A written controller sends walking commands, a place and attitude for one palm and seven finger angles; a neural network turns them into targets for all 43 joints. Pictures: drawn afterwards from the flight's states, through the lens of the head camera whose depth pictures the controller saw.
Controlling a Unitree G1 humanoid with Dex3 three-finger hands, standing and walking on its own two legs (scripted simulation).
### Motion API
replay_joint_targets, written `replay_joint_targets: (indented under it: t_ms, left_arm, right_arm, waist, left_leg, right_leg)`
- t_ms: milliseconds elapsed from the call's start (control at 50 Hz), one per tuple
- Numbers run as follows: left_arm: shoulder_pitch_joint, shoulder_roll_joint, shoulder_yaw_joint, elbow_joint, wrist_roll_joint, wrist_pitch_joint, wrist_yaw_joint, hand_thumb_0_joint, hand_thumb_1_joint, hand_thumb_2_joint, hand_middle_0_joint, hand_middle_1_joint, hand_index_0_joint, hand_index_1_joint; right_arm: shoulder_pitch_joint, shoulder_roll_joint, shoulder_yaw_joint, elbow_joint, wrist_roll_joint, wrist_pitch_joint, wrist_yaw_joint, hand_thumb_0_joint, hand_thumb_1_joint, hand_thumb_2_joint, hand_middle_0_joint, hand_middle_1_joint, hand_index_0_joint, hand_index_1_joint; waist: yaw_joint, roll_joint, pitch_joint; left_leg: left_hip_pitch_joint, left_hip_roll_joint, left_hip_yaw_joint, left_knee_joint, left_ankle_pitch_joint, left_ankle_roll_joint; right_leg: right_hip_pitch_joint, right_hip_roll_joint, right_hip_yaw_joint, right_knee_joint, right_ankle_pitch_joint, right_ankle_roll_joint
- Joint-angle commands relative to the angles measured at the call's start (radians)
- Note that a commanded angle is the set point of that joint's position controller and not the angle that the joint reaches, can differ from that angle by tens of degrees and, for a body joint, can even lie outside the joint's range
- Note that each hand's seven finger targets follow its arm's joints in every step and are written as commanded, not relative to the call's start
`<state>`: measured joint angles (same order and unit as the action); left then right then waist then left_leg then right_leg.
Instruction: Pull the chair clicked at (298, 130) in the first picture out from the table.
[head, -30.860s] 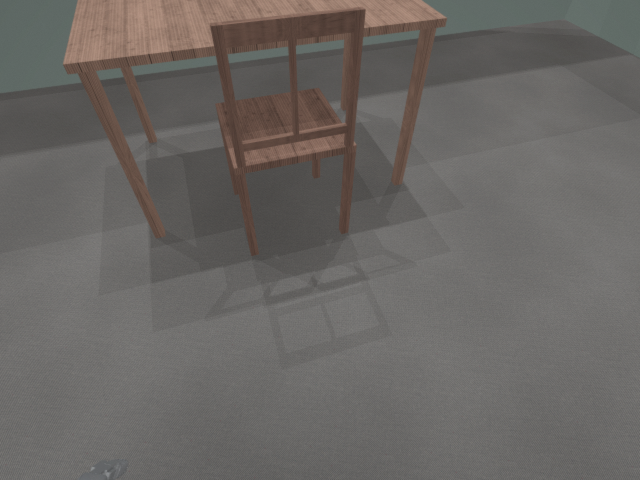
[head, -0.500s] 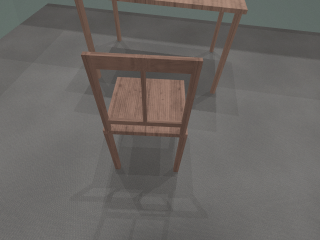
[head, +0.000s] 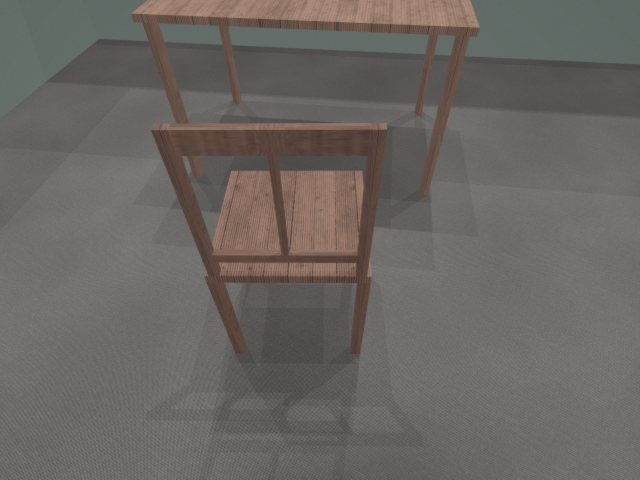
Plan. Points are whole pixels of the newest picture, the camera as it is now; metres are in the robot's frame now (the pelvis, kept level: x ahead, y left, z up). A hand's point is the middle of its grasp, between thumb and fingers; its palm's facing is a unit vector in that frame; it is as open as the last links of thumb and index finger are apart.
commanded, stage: let the arm hang, fingers relaxed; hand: left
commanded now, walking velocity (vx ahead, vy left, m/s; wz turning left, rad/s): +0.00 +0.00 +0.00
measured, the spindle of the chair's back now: (279, 209) +0.63 +0.12 -0.09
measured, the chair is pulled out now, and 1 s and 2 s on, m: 0.64 0.64 0.64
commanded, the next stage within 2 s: look to check the result in 0.16 s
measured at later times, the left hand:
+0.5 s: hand out of the picture -0.02 +0.14 -0.17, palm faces +0.04 -0.99 -0.16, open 7.4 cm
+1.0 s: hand out of the picture -0.01 +0.14 -0.17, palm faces +0.04 -0.99 -0.16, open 7.4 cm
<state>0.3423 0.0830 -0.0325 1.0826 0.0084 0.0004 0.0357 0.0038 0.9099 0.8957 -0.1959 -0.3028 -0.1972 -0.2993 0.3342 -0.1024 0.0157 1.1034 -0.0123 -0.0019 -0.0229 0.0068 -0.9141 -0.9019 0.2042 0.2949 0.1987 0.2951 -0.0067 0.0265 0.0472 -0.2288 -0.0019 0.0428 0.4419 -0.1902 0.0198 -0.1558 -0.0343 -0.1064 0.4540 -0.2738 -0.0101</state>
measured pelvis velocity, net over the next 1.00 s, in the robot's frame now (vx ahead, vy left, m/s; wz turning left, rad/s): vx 0.01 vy -0.01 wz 0.01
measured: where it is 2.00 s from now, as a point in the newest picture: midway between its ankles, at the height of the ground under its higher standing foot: outside the picture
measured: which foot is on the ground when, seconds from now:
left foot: down 0.00-1.00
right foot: down 0.00-1.00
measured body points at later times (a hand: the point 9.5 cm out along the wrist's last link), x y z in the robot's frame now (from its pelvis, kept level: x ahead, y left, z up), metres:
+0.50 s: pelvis +0.00 -0.01 +0.00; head +0.03 -0.02 +0.45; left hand -0.02 +0.19 -0.16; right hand -0.02 -0.21 -0.16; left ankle +0.03 +0.11 -0.74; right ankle -0.02 -0.11 -0.74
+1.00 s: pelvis +0.01 -0.01 +0.00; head +0.03 -0.02 +0.45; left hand -0.01 +0.19 -0.16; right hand -0.02 -0.21 -0.16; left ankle +0.03 +0.11 -0.74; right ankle -0.02 -0.11 -0.74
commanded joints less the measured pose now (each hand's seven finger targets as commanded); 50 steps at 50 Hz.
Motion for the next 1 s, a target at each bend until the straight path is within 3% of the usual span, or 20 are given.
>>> replay_joint_targets:
  t_ms: [0, 60, 120, 260, 340, 480, 540, 600, 820, 920, 980]
  left_arm:
    - [0.103, 0.112, 0.03, -0.016, -0.001, -0.005, 0.009, 0.0, 0.9, 0.9, -0.2, -0.3, -0.2, -0.3]
    - [0.108, 0.111, 0.031, -0.019, -0.001, -0.006, 0.01, 0.0, 0.9, 0.9, -0.2, -0.3, -0.2, -0.3]
    - [0.102, 0.106, 0.031, -0.02, -0.002, -0.008, 0.009, 0.0, 0.9, 0.9, -0.2, -0.3, -0.2, -0.3]
    - [0.096, 0.109, 0.031, -0.024, -0.004, -0.009, 0.009, 0.0, 0.9, 0.9, -0.2, -0.3, -0.2, -0.3]
    - [0.091, 0.11, 0.031, -0.023, -0.003, -0.008, 0.008, 0.0, 0.9, 0.9, -0.2, -0.3, -0.2, -0.3]
    - [0.09, 0.113, 0.031, -0.024, -0.004, -0.008, 0.008, 0.0, 0.9, 0.9, -0.2, -0.3, -0.2, -0.3]
    - [0.088, 0.111, 0.03, -0.023, -0.003, -0.008, 0.008, 0.0, 0.9, 0.9, -0.2, -0.3, -0.2, -0.3]
    - [0.085, 0.11, 0.033, -0.025, -0.004, -0.008, 0.007, 0.0, 0.9, 0.9, -0.2, -0.3, -0.2, -0.3]
    - [0.084, 0.106, 0.034, -0.022, -0.004, -0.007, 0.007, 0.0, 0.9, 0.9, -0.2, -0.3, -0.2, -0.3]
    - [0.083, 0.107, 0.034, -0.023, -0.004, -0.007, 0.007, 0.0, 0.9, 0.9, -0.2, -0.3, -0.2, -0.3]
    - [0.088, 0.11, 0.035, -0.022, -0.005, -0.008, 0.007, 0.0, 0.9, 0.9, -0.2, -0.3, -0.2, -0.3]
  right_arm:
    - [0.099, -0.074, -0.019, -0.015, 0.001, -0.008, -0.011, 0.0, -0.9, -0.9, 0.2, 0.3, 0.2, 0.3]
    - [0.1, -0.071, -0.021, -0.019, 0.001, -0.007, -0.012, 0.0, -0.9, -0.9, 0.2, 0.3, 0.2, 0.3]
    - [0.094, -0.067, -0.02, -0.019, 0.002, -0.006, -0.014, 0.0, -0.9, -0.9, 0.2, 0.3, 0.2, 0.3]
    - [0.095, -0.076, -0.022, -0.02, 0.001, -0.005, -0.015, 0.0, -0.9, -0.9, 0.2, 0.3, 0.2, 0.3]
    - [0.091, -0.076, -0.021, -0.017, 0.002, -0.004, -0.016, 0.0, -0.9, -0.9, 0.2, 0.3, 0.2, 0.3]
    - [0.085, -0.081, -0.022, -0.022, 0.002, -0.004, -0.017, 0.0, -0.9, -0.9, 0.2, 0.3, 0.2, 0.3]
    - [0.084, -0.079, -0.022, -0.019, 0.003, -0.004, -0.017, 0.0, -0.9, -0.9, 0.2, 0.3, 0.2, 0.3]
    - [0.086, -0.083, -0.022, -0.019, 0.002, -0.007, -0.018, 0.0, -0.9, -0.9, 0.2, 0.3, 0.2, 0.3]
    - [0.088, -0.077, -0.021, -0.018, 0.004, -0.006, -0.02, 0.0, -0.9, -0.9, 0.2, 0.3, 0.2, 0.3]
    - [0.094, -0.077, -0.021, -0.018, 0.003, -0.005, -0.021, 0.0, -0.9, -0.9, 0.2, 0.3, 0.2, 0.3]
    - [0.095, -0.08, -0.022, -0.019, 0.003, -0.007, -0.021, 0.0, -0.9, -0.9, 0.2, 0.3, 0.2, 0.3]
  waist:
    - [0.003, -0.028, 0.075]
    - [0.003, 0.0, 0.065]
    - [0.004, -0.028, 0.07]
    - [-0.001, -0.026, 0.039]
    - [0.0, -0.031, 0.067]
    - [-0.001, -0.016, 0.048]
    - [-0.001, -0.038, 0.061]
    - [0.0, -0.013, 0.043]
    - [0.004, -0.035, 0.069]
    - [0.001, -0.009, 0.066]
    - [0.002, -0.028, 0.037]
  left_leg:
    - [-0.007, 0.09, -0.113, -0.081, 0.039, 0.033]
    - [0.0, 0.09, -0.111, -0.071, 0.058, 0.032]
    - [0.005, 0.091, -0.108, -0.066, 0.063, 0.031]
    - [0.029, 0.096, -0.105, -0.055, 0.099, 0.028]
    - [0.015, 0.097, -0.105, -0.059, 0.097, 0.028]
    - [0.033, 0.099, -0.106, -0.062, 0.089, 0.027]
    - [0.026, 0.099, -0.108, -0.065, 0.093, 0.028]
    - [0.035, 0.1, -0.109, -0.067, 0.101, 0.027]
    - [0.018, 0.099, -0.112, -0.076, 0.086, 0.032]
    - [0.019, 0.098, -0.115, -0.078, 0.076, 0.032]
    - [0.03, 0.099, -0.118, -0.072, 0.097, 0.033]
  right_leg:
    - [-0.074, -0.086, 0.105, -0.118, 0.046, -0.048]
    - [-0.065, -0.087, 0.107, -0.121, 0.065, -0.05]
    - [-0.068, -0.084, 0.104, -0.13, 0.07, -0.053]
    - [-0.049, -0.088, 0.108, -0.129, 0.097, -0.054]
    - [-0.054, -0.087, 0.105, -0.134, 0.095, -0.053]
    - [-0.051, -0.086, 0.107, -0.136, 0.089, -0.052]
    - [-0.052, -0.086, 0.104, -0.137, 0.093, -0.052]
    - [-0.043, -0.084, 0.106, -0.133, 0.097, -0.051]
    - [-0.042, -0.083, 0.1, -0.145, 0.084, -0.052]
    - [-0.045, -0.081, 0.098, -0.142, 0.076, -0.052]
    - [-0.031, -0.084, 0.1, -0.134, 0.096, -0.05]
